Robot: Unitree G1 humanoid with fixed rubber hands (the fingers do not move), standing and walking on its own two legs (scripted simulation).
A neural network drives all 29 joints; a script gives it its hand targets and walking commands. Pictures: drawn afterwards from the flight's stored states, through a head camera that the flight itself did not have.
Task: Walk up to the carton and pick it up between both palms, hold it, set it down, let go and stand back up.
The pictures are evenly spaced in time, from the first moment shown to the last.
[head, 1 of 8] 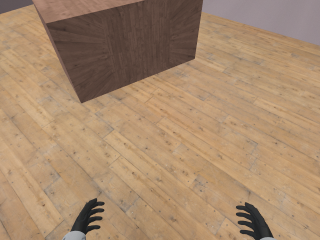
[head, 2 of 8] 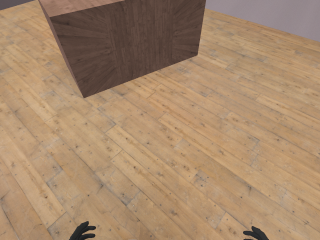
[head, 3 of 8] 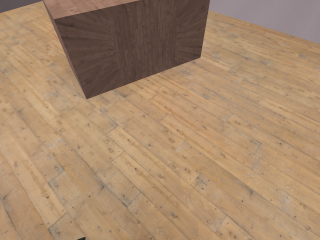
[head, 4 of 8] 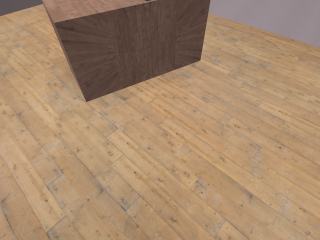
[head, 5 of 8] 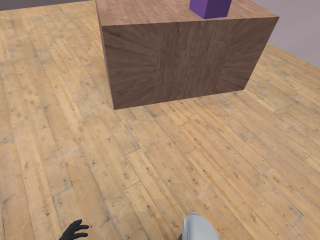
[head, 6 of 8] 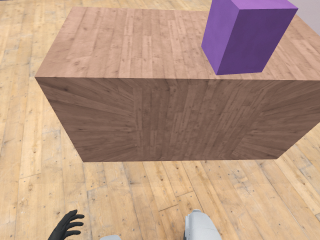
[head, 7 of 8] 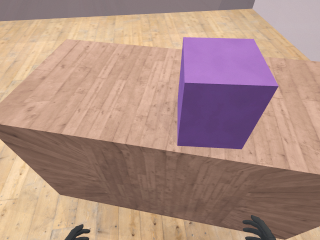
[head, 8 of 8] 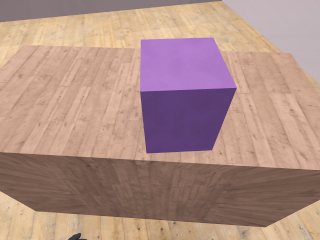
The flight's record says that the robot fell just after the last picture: no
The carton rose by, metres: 0.00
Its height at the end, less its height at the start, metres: +0.00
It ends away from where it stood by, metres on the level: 0.00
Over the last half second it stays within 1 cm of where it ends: yes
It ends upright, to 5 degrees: yes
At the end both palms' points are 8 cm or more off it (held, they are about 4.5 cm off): yes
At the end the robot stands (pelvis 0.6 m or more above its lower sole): yes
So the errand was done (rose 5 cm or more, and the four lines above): no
